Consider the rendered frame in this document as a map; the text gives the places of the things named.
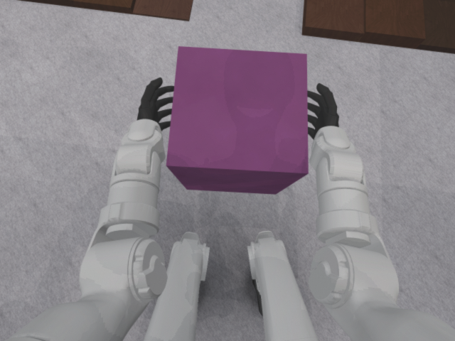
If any right robot upper arm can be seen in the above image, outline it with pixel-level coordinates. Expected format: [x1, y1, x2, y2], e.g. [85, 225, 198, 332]
[308, 243, 455, 341]

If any robot left hand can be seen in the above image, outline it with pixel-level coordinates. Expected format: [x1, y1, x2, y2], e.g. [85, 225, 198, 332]
[137, 77, 174, 131]

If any carton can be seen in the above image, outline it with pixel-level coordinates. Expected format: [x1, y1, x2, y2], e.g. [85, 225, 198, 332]
[166, 46, 309, 195]

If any left robot upper arm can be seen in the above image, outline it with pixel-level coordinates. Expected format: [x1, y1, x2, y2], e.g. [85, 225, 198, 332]
[4, 237, 168, 341]

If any right robot forearm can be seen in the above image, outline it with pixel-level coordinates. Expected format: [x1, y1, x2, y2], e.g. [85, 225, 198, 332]
[309, 126, 399, 294]

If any right robot thigh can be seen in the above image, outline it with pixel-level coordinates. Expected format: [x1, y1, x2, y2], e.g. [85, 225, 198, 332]
[247, 237, 318, 341]

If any left robot forearm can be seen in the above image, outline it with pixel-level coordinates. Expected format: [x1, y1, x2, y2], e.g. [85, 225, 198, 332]
[79, 119, 166, 291]

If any robot right hand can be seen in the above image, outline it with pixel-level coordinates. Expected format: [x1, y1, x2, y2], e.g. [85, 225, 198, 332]
[307, 83, 339, 139]

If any robot right foot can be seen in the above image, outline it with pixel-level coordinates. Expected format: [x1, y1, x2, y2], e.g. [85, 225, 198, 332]
[252, 279, 263, 316]

